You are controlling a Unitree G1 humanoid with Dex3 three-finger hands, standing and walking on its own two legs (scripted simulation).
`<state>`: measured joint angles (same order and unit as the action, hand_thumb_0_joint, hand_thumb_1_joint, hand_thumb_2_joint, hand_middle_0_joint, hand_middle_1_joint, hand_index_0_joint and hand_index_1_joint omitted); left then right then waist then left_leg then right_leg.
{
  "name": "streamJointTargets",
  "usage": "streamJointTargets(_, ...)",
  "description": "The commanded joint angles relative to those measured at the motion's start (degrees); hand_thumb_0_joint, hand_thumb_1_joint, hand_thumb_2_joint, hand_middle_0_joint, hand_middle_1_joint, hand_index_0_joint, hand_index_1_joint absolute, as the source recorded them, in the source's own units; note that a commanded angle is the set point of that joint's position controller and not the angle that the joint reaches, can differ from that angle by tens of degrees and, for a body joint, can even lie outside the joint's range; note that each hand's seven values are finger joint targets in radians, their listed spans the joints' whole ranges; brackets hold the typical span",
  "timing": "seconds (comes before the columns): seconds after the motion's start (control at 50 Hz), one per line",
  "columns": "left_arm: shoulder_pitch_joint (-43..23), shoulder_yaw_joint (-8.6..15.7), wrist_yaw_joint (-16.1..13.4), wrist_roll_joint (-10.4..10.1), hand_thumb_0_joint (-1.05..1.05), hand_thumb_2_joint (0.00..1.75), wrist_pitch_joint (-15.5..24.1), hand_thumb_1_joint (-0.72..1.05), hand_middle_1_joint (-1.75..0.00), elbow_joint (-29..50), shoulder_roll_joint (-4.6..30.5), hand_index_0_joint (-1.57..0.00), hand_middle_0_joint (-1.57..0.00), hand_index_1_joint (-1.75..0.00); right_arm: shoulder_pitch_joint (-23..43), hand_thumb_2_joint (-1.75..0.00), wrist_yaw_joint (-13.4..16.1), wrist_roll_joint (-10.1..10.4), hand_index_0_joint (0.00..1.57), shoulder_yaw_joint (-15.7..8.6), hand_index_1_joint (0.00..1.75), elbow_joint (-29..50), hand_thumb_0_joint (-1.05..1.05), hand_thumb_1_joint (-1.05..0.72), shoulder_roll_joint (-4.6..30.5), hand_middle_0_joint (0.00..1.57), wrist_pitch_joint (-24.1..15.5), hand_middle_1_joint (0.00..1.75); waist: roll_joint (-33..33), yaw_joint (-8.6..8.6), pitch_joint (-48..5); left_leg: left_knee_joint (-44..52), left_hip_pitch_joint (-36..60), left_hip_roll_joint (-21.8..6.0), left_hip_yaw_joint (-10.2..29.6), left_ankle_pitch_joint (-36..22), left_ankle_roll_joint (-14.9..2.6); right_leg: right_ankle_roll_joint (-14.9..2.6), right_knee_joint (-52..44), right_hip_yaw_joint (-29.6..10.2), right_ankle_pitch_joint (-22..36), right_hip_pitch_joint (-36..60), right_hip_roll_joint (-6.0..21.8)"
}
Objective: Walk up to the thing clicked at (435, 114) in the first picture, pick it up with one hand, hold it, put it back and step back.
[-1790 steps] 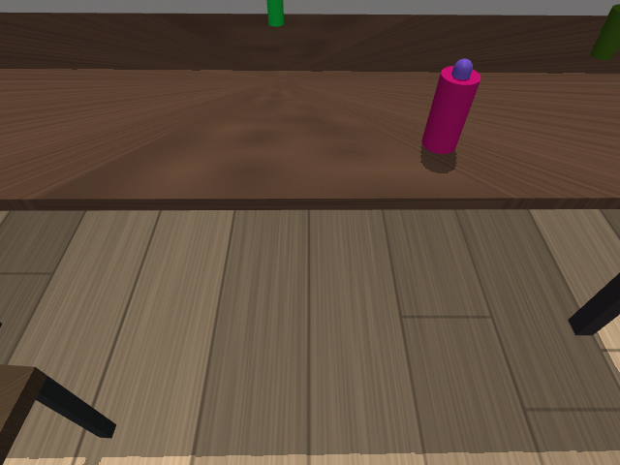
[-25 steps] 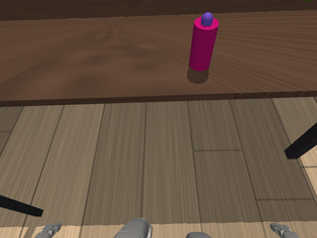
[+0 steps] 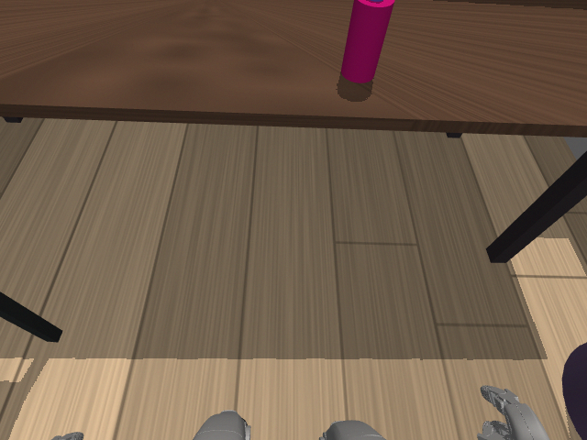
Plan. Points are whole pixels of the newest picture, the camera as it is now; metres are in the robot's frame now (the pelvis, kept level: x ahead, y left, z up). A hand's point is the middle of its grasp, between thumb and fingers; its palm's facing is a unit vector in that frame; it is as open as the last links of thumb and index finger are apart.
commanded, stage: step back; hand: right
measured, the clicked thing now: (367, 31) +0.82 -0.12 +0.08
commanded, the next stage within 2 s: stand in 1.98 s
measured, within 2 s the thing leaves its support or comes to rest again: neither
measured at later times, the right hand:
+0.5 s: hand out of the picture -0.07 -0.28 -0.16, palm faces -0.15 +0.91 -0.40, open 7.4 cm
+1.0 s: hand out of the picture -0.23 -0.33 -0.16, palm faces -0.12 +0.92 -0.38, open 7.4 cm
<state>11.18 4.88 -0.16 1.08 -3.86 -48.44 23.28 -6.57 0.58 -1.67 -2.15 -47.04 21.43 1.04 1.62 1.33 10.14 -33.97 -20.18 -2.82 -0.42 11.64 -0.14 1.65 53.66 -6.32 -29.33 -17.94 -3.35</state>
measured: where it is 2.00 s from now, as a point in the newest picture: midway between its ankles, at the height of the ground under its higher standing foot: outside the picture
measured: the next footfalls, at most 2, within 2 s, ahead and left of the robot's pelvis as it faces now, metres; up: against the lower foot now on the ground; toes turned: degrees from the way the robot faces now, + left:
right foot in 0.06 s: -0.02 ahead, -0.14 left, +0.00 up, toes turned +2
left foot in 0.42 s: -0.13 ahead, +0.09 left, +0.00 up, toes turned +4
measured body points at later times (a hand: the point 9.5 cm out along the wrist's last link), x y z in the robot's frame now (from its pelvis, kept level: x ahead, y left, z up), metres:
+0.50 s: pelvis -0.17 -0.02 -0.01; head -0.12 -0.01 +0.43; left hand -0.06 +0.30 -0.12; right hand -0.06 -0.33 -0.13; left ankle -0.17 +0.09 -0.73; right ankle -0.09 -0.14 -0.70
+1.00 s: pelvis -0.33 -0.06 +0.00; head -0.31 -0.08 +0.45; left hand -0.30 +0.26 -0.10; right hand -0.22 -0.38 -0.13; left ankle -0.34 +0.08 -0.68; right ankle -0.31 -0.18 -0.73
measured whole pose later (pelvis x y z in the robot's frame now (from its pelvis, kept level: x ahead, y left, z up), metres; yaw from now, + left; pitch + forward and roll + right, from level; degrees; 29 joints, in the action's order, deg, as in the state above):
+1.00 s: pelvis -0.33 -0.06 +0.00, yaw +4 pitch -3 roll +1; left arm 12.8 3.8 -0.2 2.8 -0.5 -52.4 21.0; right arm -11.1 -0.2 -1.2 -2.9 -52.4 24.5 3.5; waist -2.3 2.0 5.8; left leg -58.3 -24.6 3.2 6.1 25.9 2.1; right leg -1.1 37.0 0.8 -18.7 -15.9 1.4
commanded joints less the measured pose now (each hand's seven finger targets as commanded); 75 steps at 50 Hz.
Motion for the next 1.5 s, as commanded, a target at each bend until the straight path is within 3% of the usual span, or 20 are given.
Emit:
streamJointTargets(0.0,6.41,2.45,-0.17,0.28,0.0,0.9,2.19,0.9,-0.3,2.03,7.89,-0.2,-0.2,-0.3,-0.09,-0.9,0.81,0.05,0.2,-5.14,0.3,3.78,0.0,-0.9,16.93,0.2,0.44,0.3,-14.33,0.12,-15.77,4.17,10.45,-10.89,11.17,-15.41,-10.94,-2.07,-23.78,6.08,8.96,5.93,2.1)
streamJointTargets(0.04,7.7,3.6,-0.19,1.45,0.0,0.9,2.68,0.9,-0.3,1.31,11.04,-0.2,-0.2,-0.3,-0.01,-0.9,0.55,0.82,0.2,-4.06,0.3,4.23,0.0,-0.9,13.94,0.2,1.03,0.3,-6.7,0.6,-13.65,-1.09,-2.64,-5.31,8.96,-1.63,-4.95,-4.64,-30.41,-2.27,11.99,11.94,6.5)
streamJointTargets(0.08,1.82,5.62,-0.09,1.67,0.0,0.9,2.75,0.9,-0.3,4.75,21.41,-0.2,-0.2,-0.3,3.24,-0.9,1.75,1.0,0.2,-4.09,0.3,5.55,0.0,-0.9,12.14,0.2,1.05,0.3,14.37,3.38,-7.83,-26.62,-9.32,7.46,7.48,24.68,0.6,-18.89,-37.79,-27.44,14.22,-4.24,27.96)
streamJointTargets(0.16,-7.58,3.61,-1.13,1.34,0.0,0.9,3.07,0.9,-0.3,7.04,12.51,-0.2,-0.2,-0.3,-3.87,-0.9,1.58,1.88,0.2,-3.67,0.3,1.56,0.0,-0.9,12.44,0.2,0.47,0.3,5.6,-2.61,-7.07,-35.02,-6.81,9.58,9.64,14.77,0.73,-12.08,-28.56,-5.46,31.9,-2.15,16.05)
streamJointTargets(0.32,-1.04,3.1,-2.11,0.84,0.0,0.9,2.18,0.9,-0.3,7.35,12.76,-0.2,-0.2,-0.3,-4.33,-0.9,1.31,0.48,0.2,-3.23,0.3,1.75,0.0,-0.9,10.99,0.2,-0.03,0.3,9.51,1.99,-12.3,-10.65,-4.58,5.13,2.8,18.39,0.91,-13.78,-22.82,-7.28,43.77,14.21,19.63)
streamJointTargets(0.38,-5.41,2.25,-1.59,0.09,0.0,0.9,1.34,0.9,-0.3,8.33,13.03,-0.2,-0.2,-0.3,-10.93,-0.9,0.93,0.36,0.2,-4.09,0.3,-1.04,0.0,-0.9,11.41,0.2,-0.06,0.3,8.19,-1.7,-14.64,6.68,7.93,4.61,-0.43,5.12,-1.2,-10.1,-19.0,-4.76,35.14,6.84,17.48)
streamJointTargets(0.44,-8.8,2.29,-2.07,-0.44,0.0,0.9,1.05,0.9,-0.3,9.26,10.62,-0.2,-0.2,-0.3,-6.21,-0.9,0.29,-0.37,0.2,-6.23,0.3,1.05,0.0,-0.9,22.92,0.2,-0.03,0.3,-15.55,-4.15,-12.22,16.16,2.23,-20.69,31.66,-13.35,-17.04,-2.13,7.73,2.97,-9.12,-6.98,-0.05)
streamJointTargets(0.46,-8.47,2.59,-2.45,0.34,0.0,0.9,0.69,0.9,-0.3,7.94,11.25,-0.2,-0.2,-0.3,-3.33,-0.9,0.49,-0.91,0.2,-6.32,0.3,1.38,0.0,-0.9,21.46,0.2,-0.31,0.3,-11.01,-3.04,-9.78,15.56,-2.33,-20.0,29.37,-13.39,-17.45,-2.51,16.42,-3.14,-8.67,-5.6,-0.76)
streamJointTargets(0.52,-1.9,2.37,-2.07,-0.96,0.0,0.9,0.54,0.9,-0.3,4.57,10.35,-0.2,-0.2,-0.3,2.5,-0.9,1.27,-0.84,0.2,-4.1,0.3,2.34,0.0,-0.9,15.63,0.2,-0.56,0.3,-7.42,1.52,-8.51,11.07,1.86,-12.87,15.06,-19.94,-13.23,-2.51,22.89,-4.17,-1.03,-8.98,-2.12)
streamJointTargets(0.72,5.73,1.61,-0.96,0.4,0.0,0.9,3.27,0.9,-0.3,-0.52,8.72,-0.2,-0.2,-0.3,0.99,-0.9,0.32,0.12,0.2,-4.38,0.3,2.3,0.0,-0.9,16.36,0.2,2.02,0.3,-11.9,0.93,-18.12,2.07,10.28,-9.62,9.36,-11.42,-9.6,-2.66,-30.47,8.77,11.82,9.25,1.13)
streamJointTargets(0.76,6.12,3.87,-1.06,1.88,0.0,0.9,4.01,0.9,-0.3,-0.51,16.12,-0.2,-0.2,-0.3,-0.02,-0.9,0.0,0.49,0.2,-2.47,0.3,3.52,0.0,-0.9,9.88,0.2,1.85,0.3,7.88,0.92,-12.4,-10.7,-13.67,2.49,4.63,14.53,-1.91,-7.53,-34.09,-17.12,6.76,13.98,15.79)
streamJointTargets(0.78,1.15,4.88,-1.09,1.79,0.0,0.9,3.78,0.9,-0.3,1.58,21.78,-0.2,-0.2,-0.3,3.67,-0.9,1.09,0.28,0.2,-3.39,0.3,4.16,0.0,-0.9,11.05,0.2,2.1,0.3,13.04,3.81,-8.89,-23.26,-10.4,5.95,8.94,24.07,0.48,-17.84,-38.41,-27.68,7.01,-3.22,28.58)
streamJointTargets(0.86,-6.87,2.87,-1.81,1.47,0.0,0.9,4.67,0.9,-0.3,2.74,13.77,-0.2,-0.2,-0.3,-1.32,-0.9,0.65,1.12,0.2,-3.79,0.3,0.08,0.0,-0.9,12.77,0.2,1.58,0.3,3.55,-2.03,-6.67,-33.65,-8.21,7.8,10.48,12.81,1.18,-11.81,-31.02,-6.74,16.81,-2.89,16.84)
streamJointTargets(0.98,0.02,4.09,-1.1,1.94,0.0,0.9,5.25,0.9,-0.3,0.79,15.71,-0.2,-0.2,-0.3,1.66,-0.9,-0.94,-0.61,0.2,-3.7,0.3,-0.14,0.0,-0.9,12.55,0.2,-0.26,0.3,8.54,3.57,-6.9,-9.94,-7.7,2.49,4.65,19.07,1.75,-12.76,-33.1,-10.66,-7.39,7.86,19.18)
streamJointTargets(1.04,-3.48,2.77,-0.3,1.54,0.0,0.9,4.38,0.9,-0.3,0.65,15.17,-0.2,-0.2,-0.3,-6.05,-0.9,-1.22,-0.15,0.2,-4.28,0.3,-5.04,0.0,-0.9,11.48,0.2,-1.37,0.3,7.49,-0.71,-7.5,7.92,11.83,4.45,-0.52,11.85,-0.7,-9.45,-29.91,-4.4,-7.97,-3.82,15.72)
streamJointTargets(1.06,-1.58,1.59,-0.12,1.57,0.0,0.9,4.02,0.9,-0.3,0.17,12.26,-0.2,-0.2,-0.3,-8.02,-0.9,-0.99,-0.37,0.2,-4.86,0.3,-6.44,0.0,-0.9,12.13,0.2,-1.84,0.3,1.72,-1.62,-8.02,11.61,17.19,4.58,1.32,11.41,-1.23,-7.95,-23.58,-0.63,-6.66,-7.23,12.44)
streamJointTargets(1.1,-5.09,1.17,-0.15,0.1,0.0,0.9,3.96,0.9,-0.3,0.21,10.15,-0.2,-0.2,-0.3,-7.22,-0.9,-0.6,-1.2,0.2,-5.66,0.3,-5.32,0.0,-0.9,20.39,0.2,-2.49,0.3,-13.26,-3.76,-5.85,24.4,5.72,-16.52,36.53,43.73,-11.65,-2.33,-5.28,6.23,-5.18,-15.05,4.62)
streamJointTargets(1.28,2.76,1.93,0.75,0.62,0.0,0.9,5.89,0.9,-0.3,-6.3,9.42,-0.2,-0.2,-0.3,-0.16,-0.9,-0.96,-0.53,0.2,-3.75,0.3,-4.16,0.0,-0.9,13.03,0.2,-1.75,0.3,-8.97,1.53,-5.52,10.72,-6.16,-5.49,10.65,24.92,-5.52,-3.15,-27.21,8.48,9.2,13.56,1.93)
streamJointTargets(1.34,3.13,3.93,-0.05,1.8,0.0,0.9,6.97,0.9,-0.3,-5.77,18.63,-0.2,-0.2,-0.3,0.57,-0.9,-0.17,-0.45,0.2,-3.25,0.3,-3.32,0.0,-0.9,10.58,0.2,-1.52,0.3,7.49,3.23,-2.94,-17.4,-13.95,3.58,5.65,21.77,-0.67,-13.72,-44.5,-27.2,-21.78,6.36,24.96)
streamJointTargets(1.48,-2.29,1.96,-0.07,0.64,0.0,0.9,7.78,0.9,-0.3,-4.05,13.39,-0.2,-0.2,-0.3,-4.82,-0.9,-0.92,-0.15,0.2,-3.26,0.3,-6.75,0.0,-0.9,9.65,0.2,-2.93,0.3,6.8,-0.08,-8.41,-5.38,-1.01,0.9,1.82,13.0,0.11,-11.05,-33.42,-5.26,18.77,6.29,17.28)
